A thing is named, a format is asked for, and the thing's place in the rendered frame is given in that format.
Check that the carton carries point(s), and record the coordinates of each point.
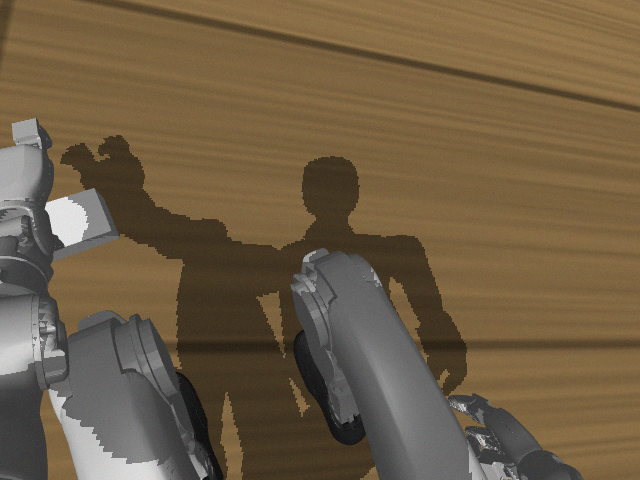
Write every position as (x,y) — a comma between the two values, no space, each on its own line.
(81,221)

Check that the left robot arm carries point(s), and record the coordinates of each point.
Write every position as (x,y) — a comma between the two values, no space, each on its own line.
(33,341)

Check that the right robot arm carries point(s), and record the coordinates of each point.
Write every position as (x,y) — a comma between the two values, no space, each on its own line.
(545,465)

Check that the left robot hand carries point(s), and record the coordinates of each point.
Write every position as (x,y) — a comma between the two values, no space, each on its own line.
(26,171)

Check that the right robot hand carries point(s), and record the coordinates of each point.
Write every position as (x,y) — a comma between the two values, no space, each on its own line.
(507,439)

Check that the left robot foot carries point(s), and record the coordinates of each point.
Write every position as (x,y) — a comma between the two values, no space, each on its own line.
(199,423)

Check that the right robot foot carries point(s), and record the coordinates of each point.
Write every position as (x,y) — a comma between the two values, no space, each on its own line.
(347,433)

